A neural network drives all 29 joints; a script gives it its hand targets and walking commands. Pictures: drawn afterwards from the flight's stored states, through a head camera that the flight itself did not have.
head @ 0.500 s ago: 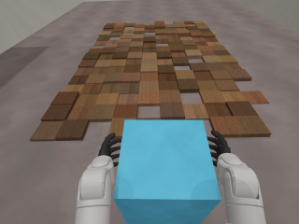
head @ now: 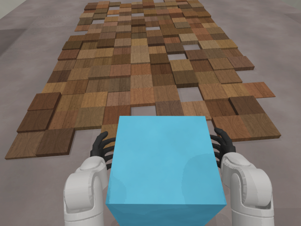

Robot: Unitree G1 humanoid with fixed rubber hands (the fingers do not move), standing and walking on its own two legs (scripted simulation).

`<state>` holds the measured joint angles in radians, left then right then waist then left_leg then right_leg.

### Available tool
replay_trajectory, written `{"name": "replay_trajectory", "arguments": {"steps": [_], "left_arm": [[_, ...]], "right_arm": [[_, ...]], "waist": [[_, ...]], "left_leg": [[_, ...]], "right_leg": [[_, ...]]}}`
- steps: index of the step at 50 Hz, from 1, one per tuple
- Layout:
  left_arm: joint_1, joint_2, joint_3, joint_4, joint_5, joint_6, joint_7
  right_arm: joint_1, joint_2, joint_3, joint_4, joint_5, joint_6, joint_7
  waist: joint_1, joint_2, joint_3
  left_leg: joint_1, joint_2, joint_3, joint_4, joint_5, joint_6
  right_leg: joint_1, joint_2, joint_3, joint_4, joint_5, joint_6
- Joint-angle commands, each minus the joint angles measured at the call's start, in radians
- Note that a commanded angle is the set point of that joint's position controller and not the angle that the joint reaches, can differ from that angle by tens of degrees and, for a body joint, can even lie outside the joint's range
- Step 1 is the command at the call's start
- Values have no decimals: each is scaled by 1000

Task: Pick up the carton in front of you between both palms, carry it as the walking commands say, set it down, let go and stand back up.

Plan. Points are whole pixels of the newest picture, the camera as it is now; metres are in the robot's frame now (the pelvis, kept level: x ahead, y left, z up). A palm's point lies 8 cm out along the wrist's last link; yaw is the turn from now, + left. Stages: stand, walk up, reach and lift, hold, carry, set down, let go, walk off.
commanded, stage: carry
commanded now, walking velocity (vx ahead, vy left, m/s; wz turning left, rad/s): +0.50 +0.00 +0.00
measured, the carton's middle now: (161, 176) +0.26 +0.01 +0.02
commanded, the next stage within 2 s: none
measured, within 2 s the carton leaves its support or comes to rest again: neither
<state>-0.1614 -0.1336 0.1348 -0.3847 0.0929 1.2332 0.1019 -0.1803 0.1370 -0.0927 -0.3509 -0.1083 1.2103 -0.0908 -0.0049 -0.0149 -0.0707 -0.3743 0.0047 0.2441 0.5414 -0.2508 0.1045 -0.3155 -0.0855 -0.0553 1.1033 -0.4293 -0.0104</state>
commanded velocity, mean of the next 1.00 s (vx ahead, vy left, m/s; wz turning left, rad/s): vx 0.50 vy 0.00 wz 0.00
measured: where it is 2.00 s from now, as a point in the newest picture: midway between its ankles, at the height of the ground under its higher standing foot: (153, 105)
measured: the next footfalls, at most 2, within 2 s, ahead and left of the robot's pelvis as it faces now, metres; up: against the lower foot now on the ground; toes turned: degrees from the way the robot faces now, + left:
right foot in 0.38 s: +0.44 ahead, -0.09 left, +0.00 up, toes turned -8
left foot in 0.88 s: +0.74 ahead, +0.08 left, +0.00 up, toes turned +10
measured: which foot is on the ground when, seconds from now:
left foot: down 0.00-0.40, up 0.42-0.86, down 0.88-1.00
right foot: up 0.00-0.36, down 0.38-0.90, up 0.92-1.00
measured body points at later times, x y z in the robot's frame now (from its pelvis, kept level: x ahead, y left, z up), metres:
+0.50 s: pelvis +0.32 -0.04 +0.00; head +0.36 -0.04 +0.45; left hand +0.62 +0.15 +0.13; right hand +0.66 -0.15 +0.12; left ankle +0.16 +0.07 -0.63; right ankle +0.40 -0.09 -0.73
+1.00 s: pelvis +0.65 +0.02 -0.01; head +0.72 +0.02 +0.44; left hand +1.06 +0.17 +0.12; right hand +1.06 -0.14 +0.13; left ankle +0.70 +0.07 -0.73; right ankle +0.50 -0.10 -0.61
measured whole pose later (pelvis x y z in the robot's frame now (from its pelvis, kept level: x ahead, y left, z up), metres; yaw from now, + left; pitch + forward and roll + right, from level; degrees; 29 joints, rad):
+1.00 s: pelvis +0.65 +0.02 -0.01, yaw +2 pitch +5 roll +0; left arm -0.89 0.04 0.29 0.09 0.06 1.35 0.13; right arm -0.91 -0.01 -0.27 0.13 -0.06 1.31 -0.15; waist -0.07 -0.01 0.08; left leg -0.47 -0.01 0.18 0.61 -0.23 0.11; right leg -0.44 0.00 -0.02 1.33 -0.45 -0.06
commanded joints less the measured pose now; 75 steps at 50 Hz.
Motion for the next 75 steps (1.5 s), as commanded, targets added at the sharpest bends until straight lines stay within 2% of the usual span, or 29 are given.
{"name": "replay_trajectory", "arguments": {"steps": [1, 5, 14, 18, 19, 20, 21, 22, 24, 28, 34, 40, 42, 43, 44, 45, 46, 47, 50, 57, 62, 64, 65, 66, 67, 68, 69, 72, 75], "left_arm": [[-481, -878, -737, -38, -405, 2, -282], [-415, -911, -730, -2, -351, -28, -255], [-531, -803, -737, -165, -380, 15, -217], [-595, -703, -706, -169, -405, 67, -216], [-622, -678, -694, -167, -408, 78, -217], [-667, -630, -673, -143, -399, 86, -218], [-673, -652, -676, -110, -417, 94, -219], [-722, -666, -679, -129, -432, 101, -221], [-830, -720, -693, -125, -463, 105, -225], [-974, -730, -683, -26, -490, 101, -236], [-1144, -734, -606, 192, -491, 95, -234], [-1326, -766, -507, 349, -470, 87, -212], [-1378, -791, -482, 383, -470, 88, -204], [-1404, -810, -473, 396, -473, 90, -201], [-1437, -822, -469, 406, -473, 89, -199], [-1455, -836, -460, 421, -472, 93, -197], [-1448, -856, -435, 447, -459, 96, -191], [-1478, -844, -423, 423, -446, 92, -180], [-1504, -905, -410, 338, -419, 80, -154], [-1309, -841, -489, 189, -327, 41, -120], [-1291, -755, -560, 178, -347, 50, -131], [-1278, -750, -563, 225, -370, 60, -148], [-1300, -762, -567, 257, -364, 57, -155], [-1249, -791, -558, 302, -378, 58, -164], [-1249, -821, -559, 310, -404, 55, -174], [-1224, -834, -557, 296, -434, 55, -183], [-1309, -869, -582, 253, -461, 51, -188], [-1452, -935, -620, 112, -543, 43, -190], [-1515, -908, -630, 60, -577, 50, -192]], "right_arm": [[-448, 917, 698, -58, 396, 15, 240], [-434, 920, 716, -62, 432, 9, 268], [-470, 773, 668, -160, 431, 47, 253], [-542, 678, 640, -186, 410, 93, 225], [-589, 648, 635, -188, 408, 102, 221], [-637, 658, 645, -189, 420, 119, 216], [-674, 645, 635, -172, 422, 127, 213], [-719, 680, 637, -148, 426, 129, 209], [-784, 712, 623, -122, 434, 127, 203], [-893, 730, 614, -2, 414, 118, 184], [-1098, 756, 578, 184, 435, 117, 168], [-1315, 819, 504, 337, 494, 116, 172], [-1359, 838, 465, 384, 503, 118, 174], [-1362, 847, 442, 414, 501, 118, 175], [-1362, 856, 417, 434, 497, 117, 179], [-1372, 860, 394, 452, 496, 119, 184], [-1365, 847, 377, 481, 483, 116, 185], [-1387, 898, 379, 464, 503, 115, 191], [-1502, 986, 400, 301, 542, 103, 194], [-1344, 902, 485, 107, 480, 75, 175], [-1278, 799, 538, 136, 478, 81, 191], [-1261, 776, 536, 192, 471, 91, 197], [-1281, 791, 533, 208, 478, 99, 201], [-1289, 805, 536, 221, 484, 103, 206], [-1294, 833, 534, 231, 481, 104, 211], [-1261, 841, 511, 234, 457, 102, 208], [-1298, 841, 478, 239, 425, 97, 198], [-1268, 798, 429, 203, 350, 84, 162], [-1228, 732, 397, 205, 293, 76, 130]], "waist": [[-8, 36, -231], [-12, 101, -224], [-18, 176, -87], [15, 161, -232], [41, 95, -303], [51, -126, -419], [69, -263, -403], [46, -207, -368], [33, -35, -336], [34, -75, -344], [39, -101, -268], [57, -141, -235], [18, -142, -286], [-39, -96, -349], [-91, -9, -409], [-86, 189, -450], [-84, 370, -569], [-79, 300, -563], [-75, 81, -464], [-90, 123, -473], [-60, 176, -389], [3, 198, -424], [49, 63, -529], [100, -27, -592], [119, -234, -597], [130, -271, -637], [163, -212, -603], [121, 6, -498], [102, -13, -452]], "left_leg": [[420, 344, -498, -351, 133, 65], [451, 276, -313, -372, 273, 24], [462, 215, -123, -360, 522, 12], [443, 162, 2, 34, 809, -56], [289, 141, -9, 247, 581, -68], [-6, 46, -56, 564, 247, -101], [-210, -56, -161, 751, -207, -100], [-271, 15, -250, 845, -201, -65], [-254, 89, -263, 751, -94, -39], [-228, 86, -207, 589, -21, -58], [-379, 74, -141, 347, 99, -75], [-270, 17, -74, 91, 200, -25], [-93, -33, -37, 18, 192, -1], [115, -79, 10, -60, 210, -4], [345, -19, -60, -60, 222, -10], [537, 228, -409, 10, 451, 11], [787, 385, -800, -106, 369, 197], [793, 382, -792, -128, 334, 212], [663, 297, -546, -93, 479, 133], [755, 235, -360, -62, 750, 109], [575, 124, -165, -51, 918, 56], [532, 139, -135, 99, 1001, 8], [403, 104, -93, 319, 957, -41], [153, 80, -132, 488, 651, -74], [-155, -8, -193, 676, -120, -102], [-398, -77, -258, 876, -306, -103], [-530, -64, -333, 1007, -318, -93], [-544, 16, -310, 777, -250, -58], [-293, -27, -201, 311, -297, -80]], "right_leg": [[-349, -67, 60, 41, 112, -32], [-342, -16, -38, -171, 198, -7], [-263, 47, -167, -551, 421, -24], [139, 153, -254, -661, 374, -48], [344, 69, -154, -649, 291, -44], [584, -251, 346, -688, 80, -184], [612, -332, 621, -863, 108, -263], [576, -323, 515, -849, 215, -248], [436, -262, 312, -818, 404, -182], [363, -197, 125, -839, 439, -156], [433, -150, 28, -819, 580, -176], [471, -115, -55, -707, 780, -154], [457, -107, -99, -562, 975, -117], [396, -70, -153, -385, 978, -84], [236, -34, -137, -195, 776, -64], [9, 26, -88, 4, 259, -40], [-307, 176, 4, 284, -93, -16], [-408, 125, 81, 382, -68, -44], [-486, 50, 81, 298, 22, -62], [-629, 55, -17, 87, 74, -45], [-289, 145, -158, -439, 351, -51], [-52, 182, -170, -605, 423, -71], [255, 138, -138, -594, 562, -116], [544, 36, -3, -597, 680, -165], [786, -122, 222, -563, 989, -242], [917, -204, 470, -587, 907, -324], [932, -241, 511, -579, 889, -358], [764, -183, 364, -617, 610, -213], [504, -132, 232, -693, 492, -200]]}}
